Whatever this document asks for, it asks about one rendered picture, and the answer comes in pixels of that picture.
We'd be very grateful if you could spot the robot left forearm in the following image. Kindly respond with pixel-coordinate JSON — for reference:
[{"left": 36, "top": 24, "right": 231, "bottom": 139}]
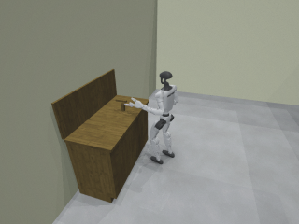
[{"left": 141, "top": 105, "right": 163, "bottom": 116}]

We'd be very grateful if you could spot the left robot upper arm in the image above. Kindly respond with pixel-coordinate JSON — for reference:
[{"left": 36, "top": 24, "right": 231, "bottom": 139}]
[{"left": 155, "top": 91, "right": 164, "bottom": 115}]

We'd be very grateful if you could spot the robot head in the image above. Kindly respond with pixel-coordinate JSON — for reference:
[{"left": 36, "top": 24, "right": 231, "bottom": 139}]
[{"left": 159, "top": 71, "right": 173, "bottom": 91}]

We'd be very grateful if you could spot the humanoid robot torso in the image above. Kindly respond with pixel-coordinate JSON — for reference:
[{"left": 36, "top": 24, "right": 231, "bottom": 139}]
[{"left": 159, "top": 84, "right": 175, "bottom": 125}]

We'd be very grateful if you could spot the robot left hand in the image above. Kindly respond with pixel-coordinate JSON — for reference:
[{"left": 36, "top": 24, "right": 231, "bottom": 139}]
[{"left": 129, "top": 97, "right": 143, "bottom": 108}]

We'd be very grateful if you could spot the counter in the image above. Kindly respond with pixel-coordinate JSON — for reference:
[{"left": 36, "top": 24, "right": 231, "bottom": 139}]
[{"left": 51, "top": 69, "right": 150, "bottom": 203}]

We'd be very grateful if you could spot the right robot upper arm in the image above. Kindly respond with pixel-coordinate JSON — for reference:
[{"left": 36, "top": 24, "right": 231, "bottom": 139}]
[{"left": 169, "top": 85, "right": 178, "bottom": 104}]

